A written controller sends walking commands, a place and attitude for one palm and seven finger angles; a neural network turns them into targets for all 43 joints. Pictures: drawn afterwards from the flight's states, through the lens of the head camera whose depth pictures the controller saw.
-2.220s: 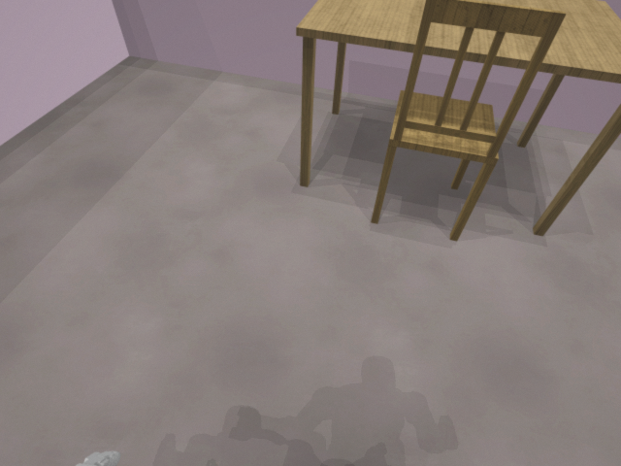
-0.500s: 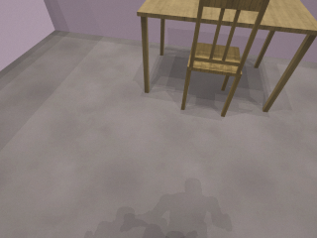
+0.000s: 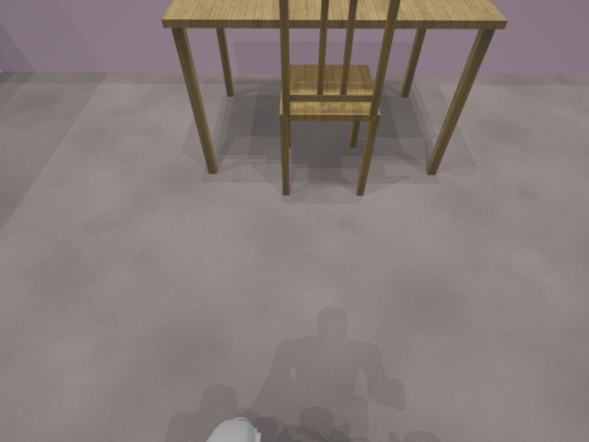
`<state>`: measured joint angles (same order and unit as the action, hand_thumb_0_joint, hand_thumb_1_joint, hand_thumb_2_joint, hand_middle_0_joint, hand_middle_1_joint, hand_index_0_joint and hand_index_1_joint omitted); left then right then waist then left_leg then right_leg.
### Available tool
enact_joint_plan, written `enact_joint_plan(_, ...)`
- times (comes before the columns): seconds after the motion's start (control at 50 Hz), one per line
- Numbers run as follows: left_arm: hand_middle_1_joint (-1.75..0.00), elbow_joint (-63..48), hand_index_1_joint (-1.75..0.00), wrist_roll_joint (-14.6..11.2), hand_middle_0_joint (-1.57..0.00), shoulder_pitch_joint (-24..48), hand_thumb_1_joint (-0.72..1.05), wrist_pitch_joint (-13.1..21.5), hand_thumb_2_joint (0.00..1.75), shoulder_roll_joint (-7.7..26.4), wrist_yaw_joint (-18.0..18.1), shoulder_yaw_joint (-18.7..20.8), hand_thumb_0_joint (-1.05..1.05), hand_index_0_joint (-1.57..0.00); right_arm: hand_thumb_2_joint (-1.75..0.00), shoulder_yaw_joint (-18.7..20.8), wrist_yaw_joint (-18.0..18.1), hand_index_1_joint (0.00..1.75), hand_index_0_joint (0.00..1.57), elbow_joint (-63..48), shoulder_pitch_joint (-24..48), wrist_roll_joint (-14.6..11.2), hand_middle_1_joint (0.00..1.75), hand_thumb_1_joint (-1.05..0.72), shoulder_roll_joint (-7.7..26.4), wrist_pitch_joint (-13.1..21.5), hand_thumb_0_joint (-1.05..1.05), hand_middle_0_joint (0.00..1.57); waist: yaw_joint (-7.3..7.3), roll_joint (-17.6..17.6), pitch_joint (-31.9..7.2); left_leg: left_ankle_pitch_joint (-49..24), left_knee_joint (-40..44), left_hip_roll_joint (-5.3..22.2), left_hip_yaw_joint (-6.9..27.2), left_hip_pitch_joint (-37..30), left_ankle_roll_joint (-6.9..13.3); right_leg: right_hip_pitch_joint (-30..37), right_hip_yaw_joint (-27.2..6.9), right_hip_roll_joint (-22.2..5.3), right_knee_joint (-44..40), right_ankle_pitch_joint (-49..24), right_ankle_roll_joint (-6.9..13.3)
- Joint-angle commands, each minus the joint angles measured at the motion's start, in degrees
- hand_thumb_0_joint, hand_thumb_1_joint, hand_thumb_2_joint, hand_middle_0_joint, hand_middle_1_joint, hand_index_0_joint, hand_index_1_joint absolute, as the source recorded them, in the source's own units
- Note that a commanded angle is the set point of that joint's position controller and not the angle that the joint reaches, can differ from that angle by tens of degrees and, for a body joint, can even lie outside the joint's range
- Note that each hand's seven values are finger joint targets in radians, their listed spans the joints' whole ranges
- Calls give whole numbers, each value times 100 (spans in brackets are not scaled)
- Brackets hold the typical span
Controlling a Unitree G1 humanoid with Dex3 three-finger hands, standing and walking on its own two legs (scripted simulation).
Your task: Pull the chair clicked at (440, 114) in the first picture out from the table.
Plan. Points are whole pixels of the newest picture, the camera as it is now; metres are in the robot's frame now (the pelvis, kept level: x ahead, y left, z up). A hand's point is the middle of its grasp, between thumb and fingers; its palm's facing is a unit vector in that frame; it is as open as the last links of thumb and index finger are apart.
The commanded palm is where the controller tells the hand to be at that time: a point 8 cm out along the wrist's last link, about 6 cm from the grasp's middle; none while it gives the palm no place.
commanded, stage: walk to a spot facing it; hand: left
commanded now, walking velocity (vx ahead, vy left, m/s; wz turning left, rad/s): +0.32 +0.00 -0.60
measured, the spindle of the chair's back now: (322, 50) +1.27 +0.03 -0.08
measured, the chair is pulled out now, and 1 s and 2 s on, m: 0.00 0.00 0.00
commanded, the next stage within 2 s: turn to face it in 1.48 s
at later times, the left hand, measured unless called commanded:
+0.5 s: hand (189, 331) +0.32 +0.23 -0.18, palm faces -0.30 -0.94 -0.18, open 7.4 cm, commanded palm none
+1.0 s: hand (264, 249) +0.52 +0.12 -0.18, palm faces -0.52 -0.82 -0.24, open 7.2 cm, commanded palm none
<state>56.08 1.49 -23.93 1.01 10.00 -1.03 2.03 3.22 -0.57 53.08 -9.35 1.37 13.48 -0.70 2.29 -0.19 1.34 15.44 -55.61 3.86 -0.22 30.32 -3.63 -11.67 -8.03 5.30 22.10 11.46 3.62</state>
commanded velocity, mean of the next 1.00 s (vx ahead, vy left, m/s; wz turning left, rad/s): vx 0.33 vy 0.00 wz -0.53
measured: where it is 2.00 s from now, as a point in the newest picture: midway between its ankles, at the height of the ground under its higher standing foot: (364, 336)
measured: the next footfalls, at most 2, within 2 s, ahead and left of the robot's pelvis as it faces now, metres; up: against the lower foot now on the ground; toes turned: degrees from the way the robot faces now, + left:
left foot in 0.18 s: +0.13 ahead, +0.15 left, +0.00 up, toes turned -5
right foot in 0.72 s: +0.32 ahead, -0.09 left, +0.00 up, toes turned -33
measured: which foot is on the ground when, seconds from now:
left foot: up 0.00-0.16, down 0.18-0.70, up 0.72-1.00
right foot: down 0.00-0.18, up 0.20-0.70, down 0.72-1.00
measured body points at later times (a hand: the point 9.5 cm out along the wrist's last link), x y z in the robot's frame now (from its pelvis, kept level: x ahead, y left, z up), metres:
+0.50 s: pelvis +0.16 +0.07 +0.00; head +0.19 +0.09 +0.44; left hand +0.33 +0.28 -0.16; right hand +0.04 -0.14 -0.14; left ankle +0.09 +0.16 -0.75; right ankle +0.17 -0.10 -0.64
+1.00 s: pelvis +0.36 -0.03 -0.01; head +0.38 -0.03 +0.44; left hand +0.54 +0.16 -0.16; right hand +0.30 -0.27 -0.15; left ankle +0.53 +0.08 -0.70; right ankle +0.29 -0.07 -0.75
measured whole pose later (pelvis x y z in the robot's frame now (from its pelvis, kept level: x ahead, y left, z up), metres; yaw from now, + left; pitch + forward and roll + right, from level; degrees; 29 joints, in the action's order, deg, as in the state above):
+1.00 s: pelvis +0.36 -0.03 -0.01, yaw -33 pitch +1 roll -1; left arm 57.5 1.6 -14.2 2.5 13.3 -0.5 3.9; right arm 2.5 0.0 53.2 -10.9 1.6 9.5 1.9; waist -1.2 -0.3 1.9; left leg 13.4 -50.5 10.4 -1.9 33.8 -3.9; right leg -10.7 1.6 4.9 27.4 17.5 4.7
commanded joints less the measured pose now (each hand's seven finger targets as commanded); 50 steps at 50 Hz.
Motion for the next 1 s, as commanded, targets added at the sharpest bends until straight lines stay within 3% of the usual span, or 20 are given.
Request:
enact_joint_plan(0.0,-30,-362,-30,-1,-20,-170,90,152,90,1183,100,349,0,-20,-90,101,-5,30,20,-728,685,-29,30,-90,360,261,0,20,114,754,-10,91,712,-88,-35,366,8,391,-1890,-1384,-959,902,763)
enact_joint_plan(0.08,-30,-445,-30,19,-20,97,90,108,90,1297,123,415,0,-20,-90,95,31,30,20,-800,571,-96,30,-90,359,370,0,20,46,962,-78,431,1774,-236,19,-563,107,115,-1997,-1390,-568,393,746)
enact_joint_plan(0.12,-30,-556,-30,-13,-20,507,90,79,90,1262,122,445,0,-20,-90,118,112,30,20,-544,-215,-113,30,-90,485,444,0,20,-355,692,-257,-37,2927,-306,-21,-2292,146,-846,-1651,-979,175,359,458)
enact_joint_plan(0.14,-30,-627,-30,-47,-20,550,90,74,90,997,80,408,0,-20,-90,184,205,30,20,-325,-895,-101,30,-90,835,485,0,20,-614,-131,-556,332,3414,274,467,-3740,271,-1785,-1194,-512,1078,603,243)
enact_joint_plan(0.16,-30,-688,-30,-100,-20,434,90,79,90,647,-9,364,0,-20,-90,342,221,30,20,-214,-1583,-25,30,-90,1521,466,0,20,-844,-1917,-907,1507,4014,1971,2518,-4550,723,-2935,-166,154,2882,2078,-95)
enact_joint_plan(0.18,-30,-798,-30,-34,-20,588,90,125,90,782,-23,412,0,-20,-90,295,205,30,20,-275,-1574,-12,30,-90,1525,413,0,20,-766,-1511,-471,2214,4537,2674,3267,-3826,1114,-3228,311,-207,3845,2126,-240)
enact_joint_plan(0.22,-30,-641,-30,55,-20,978,90,74,90,815,-105,444,0,-20,-90,116,191,30,20,-277,-1054,-9,30,-90,820,444,0,20,-466,-724,495,1805,4741,1987,2205,-2510,858,-3160,402,-684,4686,1073,-304)
enact_joint_plan(0.26,-30,-471,-30,70,-20,716,90,-31,90,659,-188,415,0,-20,-90,-11,217,30,20,-238,-797,-42,30,-90,431,533,0,20,-150,-819,552,50,4525,1456,805,-2259,484,-2875,546,-854,4791,369,-396)
enact_joint_plan(0.3,-30,-458,-30,69,-20,710,90,-115,90,511,-192,381,0,-20,-90,-45,259,30,20,-84,-1102,-49,30,-90,325,604,0,20,-146,-848,389,-1494,4297,1258,62,-2422,410,-2842,645,-836,4970,63,-450)
enact_joint_plan(0.42,-30,-683,-30,61,-20,1493,90,-227,90,313,-211,280,0,-20,-90,-105,311,30,20,345,-1794,-48,30,-90,213,672,0,20,-236,-585,552,-3008,4178,1279,-567,-2997,445,-3512,968,-867,4692,-390,-452)
enact_joint_plan(0.54,-30,-906,-30,30,-20,2622,90,-134,90,186,-248,129,0,-20,-90,-112,325,30,20,706,-2402,11,30,-90,283,593,0,20,-548,-691,687,-4722,3889,1251,-1261,-3641,651,-2838,1791,-584,2417,-109,-182)
enact_joint_plan(0.62,-30,-635,-30,43,-20,1687,90,-31,90,523,-164,211,0,-20,-90,-1,298,30,20,694,-2184,-44,30,-90,632,551,0,20,-24,-1055,-130,-6852,2204,1398,-1607,-3628,629,-979,2011,-114,1564,266,228)
enact_joint_plan(0.64,-30,-436,-30,53,-20,1043,90,29,90,742,-132,275,0,-20,-90,-4,274,30,20,632,-2035,-63,30,-90,683,538,0,20,283,-1082,-450,-6283,1228,1375,-1633,-3066,549,187,1972,-111,1178,172,333)
enact_joint_plan(0.66,-30,-212,-30,64,-20,336,90,81,90,1156,-81,361,0,-20,-90,-32,200,30,20,541,-1959,-139,30,-90,551,524,0,20,630,-578,-908,-4394,-286,1299,-1602,-1531,405,2033,1260,-772,865,-356,633)
enact_joint_plan(0.68,-30,-99,-30,-4,-20,-322,90,138,90,1701,-3,481,0,-20,-90,-81,194,30,20,292,-1954,-218,30,-90,137,555,0,20,696,565,-1644,1474,-2473,271,-1458,412,61,3476,-1740,-2744,592,-1460,1526)
enact_joint_plan(0.7,-30,-104,-30,-165,-20,-312,90,73,90,1891,57,510,0,-20,-90,-21,246,30,20,46,-1310,-162,30,-90,221,586,0,20,719,293,-1362,1829,-3141,227,-534,1094,154,3122,-2197,-3115,68,-2274,1821)
enact_joint_plan(0.74,-30,-268,-30,-150,-20,455,90,115,90,1446,112,420,0,-20,-90,44,204,30,20,27,-1136,-61,30,-90,284,514,0,20,209,98,-532,754,-2867,647,-39,1075,83,1536,-1629,-2677,-353,-1314,1170)
enact_joint_plan(0.82,-30,-330,-30,-21,-20,1210,90,263,90,1013,150,307,0,-20,-90,8,138,30,20,204,-1538,20,30,-90,-57,230,0,20,-555,-72,58,383,-1338,776,-211,37,-26,-693,-136,-1830,-708,-1111,922)
enact_joint_plan(0.92,-30,-228,-30,-27,-20,923,90,310,90,978,65,333,0,-20,-90,-1,0,30,20,-133,-689,29,30,-90,-84,307,0,20,-317,615,118,-425,514,492,-434,-132,-56,-718,-7,-1331,-614,-787,731)
enact_joint_plan(0.98,-30,-230,-30,-17,-20,702,90,273,90,1105,68,362,0,-20,-90,-3,-23,30,20,-373,-116,14,30,-90,13,395,0,20,-113,782,68,-288,1269,273,-500,-321,19,-293,-319,-1465,-369,-984,694)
